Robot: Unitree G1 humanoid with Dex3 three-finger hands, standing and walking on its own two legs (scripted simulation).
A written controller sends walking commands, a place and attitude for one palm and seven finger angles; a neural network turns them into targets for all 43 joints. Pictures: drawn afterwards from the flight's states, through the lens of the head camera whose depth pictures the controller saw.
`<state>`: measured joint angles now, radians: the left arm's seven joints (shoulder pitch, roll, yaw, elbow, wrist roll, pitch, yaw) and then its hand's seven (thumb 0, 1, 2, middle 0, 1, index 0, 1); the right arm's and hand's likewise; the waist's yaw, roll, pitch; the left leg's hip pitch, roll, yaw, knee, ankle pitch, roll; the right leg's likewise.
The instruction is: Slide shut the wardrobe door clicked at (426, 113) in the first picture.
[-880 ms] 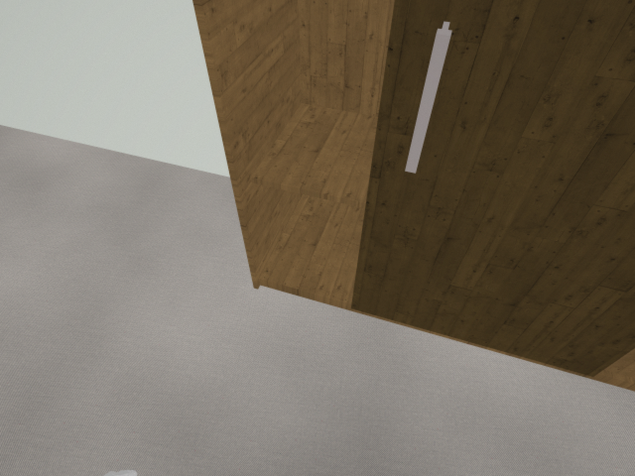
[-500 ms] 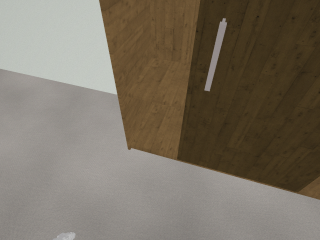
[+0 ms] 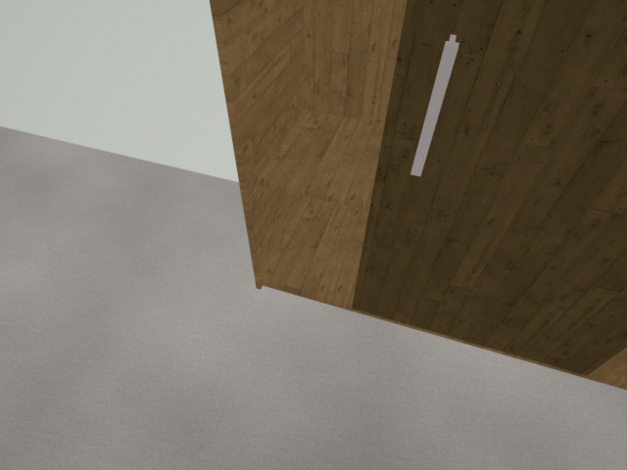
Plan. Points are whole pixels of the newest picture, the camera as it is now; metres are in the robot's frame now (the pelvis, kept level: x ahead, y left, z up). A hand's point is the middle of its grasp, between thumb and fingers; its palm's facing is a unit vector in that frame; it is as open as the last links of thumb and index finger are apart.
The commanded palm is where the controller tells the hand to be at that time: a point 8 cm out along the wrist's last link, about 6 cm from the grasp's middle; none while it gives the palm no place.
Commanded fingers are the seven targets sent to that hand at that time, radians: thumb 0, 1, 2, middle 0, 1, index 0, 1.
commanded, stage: look at it before walking up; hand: right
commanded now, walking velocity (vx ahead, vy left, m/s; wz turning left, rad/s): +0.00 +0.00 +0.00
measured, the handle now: (432, 111) +0.73 -0.18 +0.10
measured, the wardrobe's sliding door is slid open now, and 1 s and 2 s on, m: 0.36 0.36 0.36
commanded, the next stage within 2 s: turn to face it in 0.56 s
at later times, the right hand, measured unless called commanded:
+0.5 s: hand out of the picture +0.06 -0.23 -0.16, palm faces -0.03 +0.95 -0.30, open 7.4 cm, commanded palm none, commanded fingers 0.00 -0.90 -0.90 0.20 0.30 0.20 0.30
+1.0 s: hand out of the picture +0.03 -0.22 -0.18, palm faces +0.07 +0.97 -0.25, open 7.4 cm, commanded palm none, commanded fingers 0.00 -0.90 -0.90 0.20 0.30 0.20 0.30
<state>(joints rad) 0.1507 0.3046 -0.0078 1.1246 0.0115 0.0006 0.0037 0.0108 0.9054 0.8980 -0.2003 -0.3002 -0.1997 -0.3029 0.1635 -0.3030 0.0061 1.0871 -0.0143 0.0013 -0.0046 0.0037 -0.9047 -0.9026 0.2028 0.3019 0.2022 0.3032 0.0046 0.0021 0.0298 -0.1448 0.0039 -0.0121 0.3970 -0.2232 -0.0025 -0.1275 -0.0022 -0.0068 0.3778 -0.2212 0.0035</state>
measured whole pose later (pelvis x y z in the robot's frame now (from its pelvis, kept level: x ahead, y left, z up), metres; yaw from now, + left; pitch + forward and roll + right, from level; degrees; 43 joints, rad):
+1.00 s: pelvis -0.01 -0.01 -0.01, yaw -4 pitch -1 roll +0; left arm 0.19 0.22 0.00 1.07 0.01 0.04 0.00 0.01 0.91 0.90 -0.20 -0.30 -0.20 -0.30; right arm 0.19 -0.24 -0.01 1.03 -0.02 0.03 -0.02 0.00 -0.91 -0.90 0.20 0.30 0.20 0.30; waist 0.00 0.01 0.04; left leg -0.23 0.04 0.05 0.52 -0.28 -0.02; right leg -0.25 0.03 0.05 0.53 -0.26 -0.01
